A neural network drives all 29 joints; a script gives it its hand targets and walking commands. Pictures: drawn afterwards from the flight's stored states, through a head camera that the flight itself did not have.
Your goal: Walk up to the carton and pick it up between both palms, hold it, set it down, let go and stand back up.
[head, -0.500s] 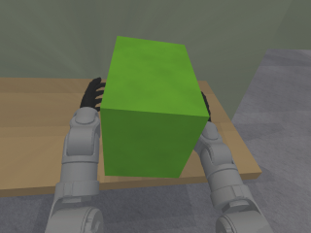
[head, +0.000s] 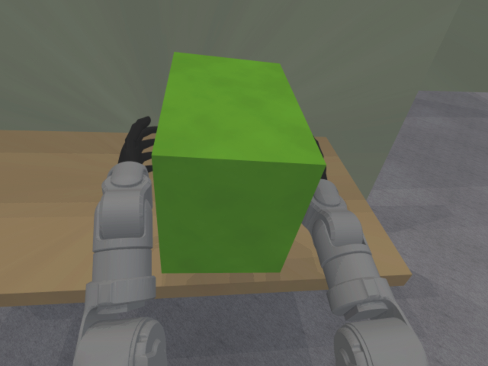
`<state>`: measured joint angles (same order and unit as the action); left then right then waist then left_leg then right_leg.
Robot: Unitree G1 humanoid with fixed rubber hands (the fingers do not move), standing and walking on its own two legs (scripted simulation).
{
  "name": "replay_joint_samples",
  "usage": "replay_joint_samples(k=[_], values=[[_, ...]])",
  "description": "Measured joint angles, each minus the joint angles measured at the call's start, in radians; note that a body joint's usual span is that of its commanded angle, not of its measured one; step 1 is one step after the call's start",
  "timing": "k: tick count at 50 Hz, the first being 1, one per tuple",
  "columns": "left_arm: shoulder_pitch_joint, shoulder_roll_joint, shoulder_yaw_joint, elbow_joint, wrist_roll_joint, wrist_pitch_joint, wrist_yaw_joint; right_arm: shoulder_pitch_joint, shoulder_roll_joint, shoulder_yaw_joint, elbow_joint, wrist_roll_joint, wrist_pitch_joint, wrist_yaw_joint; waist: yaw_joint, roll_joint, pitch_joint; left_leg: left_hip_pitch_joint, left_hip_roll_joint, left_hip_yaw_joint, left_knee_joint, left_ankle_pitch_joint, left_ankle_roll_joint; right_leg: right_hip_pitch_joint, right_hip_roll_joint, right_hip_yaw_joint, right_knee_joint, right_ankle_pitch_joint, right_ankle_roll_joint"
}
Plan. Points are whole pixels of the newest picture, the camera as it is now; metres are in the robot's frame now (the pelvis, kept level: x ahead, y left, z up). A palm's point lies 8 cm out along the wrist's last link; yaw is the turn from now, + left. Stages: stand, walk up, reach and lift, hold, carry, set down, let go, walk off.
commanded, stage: hold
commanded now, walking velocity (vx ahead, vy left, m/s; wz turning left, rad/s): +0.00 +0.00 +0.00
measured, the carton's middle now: (225, 159) +0.40 +0.02 +0.19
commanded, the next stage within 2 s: none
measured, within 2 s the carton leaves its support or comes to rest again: neither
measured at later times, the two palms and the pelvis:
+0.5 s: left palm (141, 170) +0.36 +0.15 +0.20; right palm (316, 184) +0.36 -0.13 +0.18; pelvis +0.00 -0.01 +0.00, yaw +1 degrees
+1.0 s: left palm (134, 169) +0.36 +0.16 +0.20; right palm (311, 184) +0.36 -0.12 +0.18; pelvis +0.01 +0.00 +0.00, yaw +1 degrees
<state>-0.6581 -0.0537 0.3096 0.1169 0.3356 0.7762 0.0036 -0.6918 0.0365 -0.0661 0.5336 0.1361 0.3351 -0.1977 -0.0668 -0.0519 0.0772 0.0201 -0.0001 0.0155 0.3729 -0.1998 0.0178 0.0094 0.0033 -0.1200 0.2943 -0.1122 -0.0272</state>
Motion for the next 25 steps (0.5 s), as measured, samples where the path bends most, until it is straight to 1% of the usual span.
replay_joint_samples(k=[6, 12, 19, 25], values=[[-0.024, 0.013, 0.005, 0.029, -0.011, -0.013, -0.007, -0.01, 0.011, -0.021, 0.0, -0.023, -0.001, -0.001, -0.005, 0.006, -0.001, -0.014, 0.0, -0.008, 0.002, 0.005, -0.003, -0.012, 0.0, -0.008, 0.002, 0.001, -0.003], [-0.034, 0.011, 0.016, 0.043, -0.01, -0.024, -0.018, -0.009, 0.004, -0.01, -0.003, -0.021, -0.004, -0.01, -0.009, 0.004, 0.008, -0.012, 0.002, -0.01, -0.002, 0.007, -0.005, -0.012, 0.002, -0.01, 0.003, 0.0, -0.006], [0.007, 0.008, 0.005, -0.013, -0.016, -0.026, -0.028, 0.031, -0.003, 0.032, -0.052, 0.007, -0.014, -0.029, -0.018, -0.007, 0.019, -0.008, 0.006, -0.014, -0.002, 0.003, -0.009, -0.006, 0.006, -0.013, 0.002, -0.005, -0.008], [0.032, 0.007, -0.006, -0.051, -0.016, -0.017, -0.03, 0.051, -0.005, 0.049, -0.079, 0.018, -0.014, -0.037, -0.015, -0.012, 0.024, -0.005, 0.007, -0.014, 0.001, -0.002, -0.01, -0.003, 0.007, -0.013, 0.005, -0.009, -0.009]])
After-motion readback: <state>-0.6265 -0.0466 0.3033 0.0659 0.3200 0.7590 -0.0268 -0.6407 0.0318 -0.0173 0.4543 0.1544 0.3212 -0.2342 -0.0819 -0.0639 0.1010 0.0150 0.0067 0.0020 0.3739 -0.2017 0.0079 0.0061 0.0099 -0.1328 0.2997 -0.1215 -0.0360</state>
